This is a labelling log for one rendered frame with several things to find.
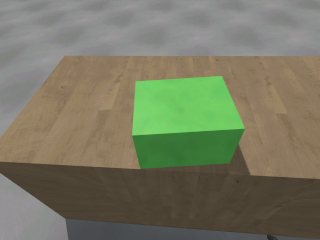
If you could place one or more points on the carton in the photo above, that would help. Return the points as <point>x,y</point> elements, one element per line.
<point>184,122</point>

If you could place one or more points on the pedestal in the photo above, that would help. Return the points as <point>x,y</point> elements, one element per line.
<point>71,147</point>

